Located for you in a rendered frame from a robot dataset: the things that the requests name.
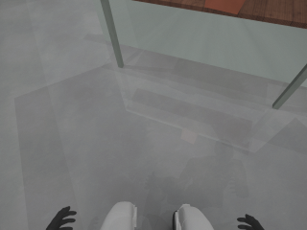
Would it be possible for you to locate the right robot hand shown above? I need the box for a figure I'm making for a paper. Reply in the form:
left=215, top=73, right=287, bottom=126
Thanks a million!
left=237, top=214, right=265, bottom=230

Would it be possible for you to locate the table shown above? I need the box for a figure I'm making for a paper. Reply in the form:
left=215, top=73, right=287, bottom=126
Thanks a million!
left=100, top=0, right=307, bottom=110

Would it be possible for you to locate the robot left thigh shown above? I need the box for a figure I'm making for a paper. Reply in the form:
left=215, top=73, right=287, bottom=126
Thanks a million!
left=100, top=201, right=137, bottom=230

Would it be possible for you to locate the carton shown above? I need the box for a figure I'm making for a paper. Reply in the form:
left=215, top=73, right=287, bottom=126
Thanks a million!
left=204, top=0, right=246, bottom=14

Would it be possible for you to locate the robot thigh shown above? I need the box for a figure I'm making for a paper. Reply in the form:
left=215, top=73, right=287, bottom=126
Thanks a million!
left=175, top=206, right=214, bottom=230
left=100, top=201, right=137, bottom=230

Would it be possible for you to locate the left robot hand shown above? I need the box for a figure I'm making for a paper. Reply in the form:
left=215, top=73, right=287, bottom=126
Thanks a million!
left=46, top=206, right=77, bottom=230

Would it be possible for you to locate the robot right thigh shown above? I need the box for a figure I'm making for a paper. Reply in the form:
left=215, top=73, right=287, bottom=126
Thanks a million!
left=175, top=206, right=214, bottom=230

